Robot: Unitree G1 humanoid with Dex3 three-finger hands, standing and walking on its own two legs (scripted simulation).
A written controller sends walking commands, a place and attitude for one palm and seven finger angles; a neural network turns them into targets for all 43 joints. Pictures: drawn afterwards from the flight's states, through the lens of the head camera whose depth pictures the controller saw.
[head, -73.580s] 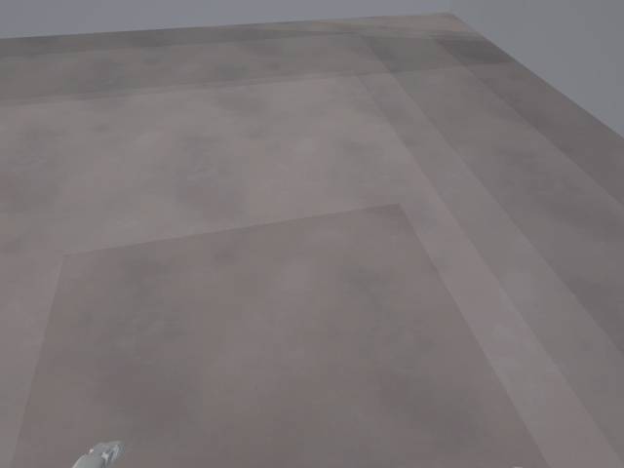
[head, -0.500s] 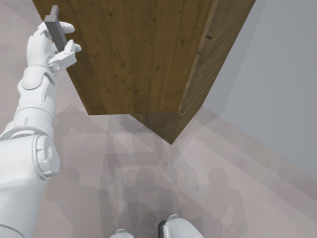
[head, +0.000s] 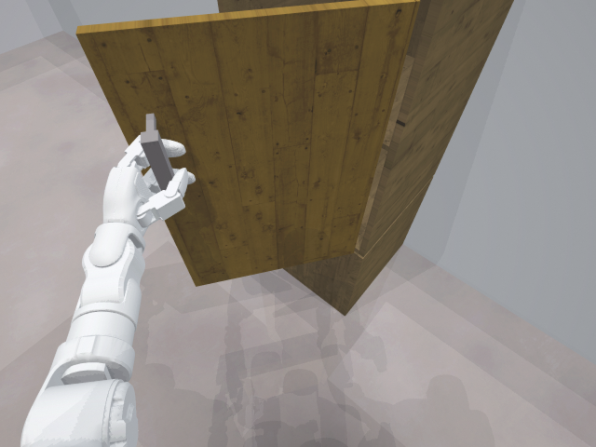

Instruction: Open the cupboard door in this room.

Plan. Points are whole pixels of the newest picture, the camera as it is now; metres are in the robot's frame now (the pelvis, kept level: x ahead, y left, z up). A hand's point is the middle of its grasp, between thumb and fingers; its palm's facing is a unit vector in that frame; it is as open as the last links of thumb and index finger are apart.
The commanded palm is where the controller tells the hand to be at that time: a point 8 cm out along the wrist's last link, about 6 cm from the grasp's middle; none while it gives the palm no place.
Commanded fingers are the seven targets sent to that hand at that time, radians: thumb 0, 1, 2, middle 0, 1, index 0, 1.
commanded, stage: pull the door open along its arc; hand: left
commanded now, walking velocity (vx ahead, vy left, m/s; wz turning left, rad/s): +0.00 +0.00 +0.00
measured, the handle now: (163, 162) +0.49 +0.17 +0.11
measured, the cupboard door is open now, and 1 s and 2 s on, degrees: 54 88 86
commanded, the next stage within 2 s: open thumb and fingers to let go in 0.64 s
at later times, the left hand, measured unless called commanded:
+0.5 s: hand (246, 276) +0.30 +0.05 +0.11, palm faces +0.39 -0.92 +0.02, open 6.1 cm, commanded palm +0.24 +0.10 +0.10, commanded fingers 0.00 0.90 0.90 -0.40 -1.35 -0.40 -1.35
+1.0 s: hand (277, 296) +0.27 +0.02 +0.11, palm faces +0.41 -0.91 -0.02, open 7.3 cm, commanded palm +0.23 +0.06 +0.10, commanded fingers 0.00 -0.08 0.48 -0.33 -1.25 -0.33 -1.25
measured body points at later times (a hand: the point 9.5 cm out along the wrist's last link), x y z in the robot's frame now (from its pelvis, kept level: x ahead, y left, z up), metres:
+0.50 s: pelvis -0.02 -0.04 +0.01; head -0.02 -0.06 +0.46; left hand +0.28 +0.10 +0.11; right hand +0.17 -0.24 -0.08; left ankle -0.05 +0.08 -0.71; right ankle +0.01 -0.10 -0.71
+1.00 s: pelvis -0.03 -0.07 +0.01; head -0.03 -0.10 +0.46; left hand +0.25 +0.06 +0.11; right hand +0.17 -0.27 -0.09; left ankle -0.05 +0.07 -0.71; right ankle +0.01 -0.10 -0.71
